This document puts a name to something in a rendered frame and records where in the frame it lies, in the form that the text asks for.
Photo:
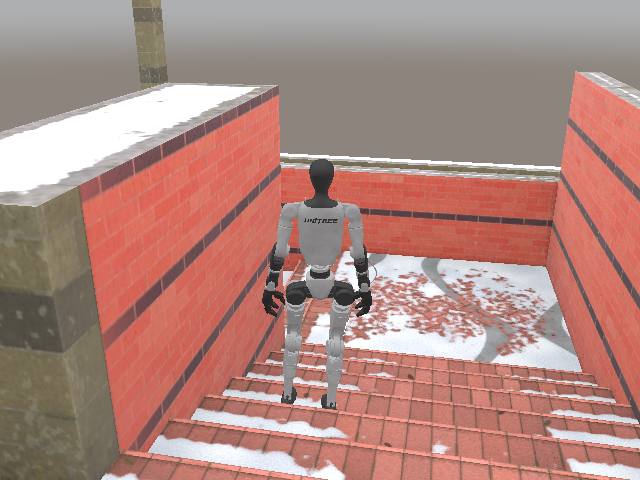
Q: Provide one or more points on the robot left forearm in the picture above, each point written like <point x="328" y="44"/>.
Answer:
<point x="274" y="271"/>

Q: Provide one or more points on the left robot shin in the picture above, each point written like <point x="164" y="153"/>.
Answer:
<point x="290" y="362"/>

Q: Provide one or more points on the right robot hand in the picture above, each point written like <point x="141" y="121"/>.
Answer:
<point x="366" y="302"/>

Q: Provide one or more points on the left robot foot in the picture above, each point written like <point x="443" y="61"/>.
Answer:
<point x="293" y="397"/>

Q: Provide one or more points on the left robot hand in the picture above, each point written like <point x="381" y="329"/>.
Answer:
<point x="268" y="301"/>

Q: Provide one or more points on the robot left upper arm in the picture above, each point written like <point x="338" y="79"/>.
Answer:
<point x="288" y="213"/>

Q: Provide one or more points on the robot right upper arm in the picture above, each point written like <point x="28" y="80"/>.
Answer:
<point x="352" y="213"/>

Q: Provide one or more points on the robot right forearm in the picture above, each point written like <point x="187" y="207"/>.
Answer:
<point x="362" y="272"/>

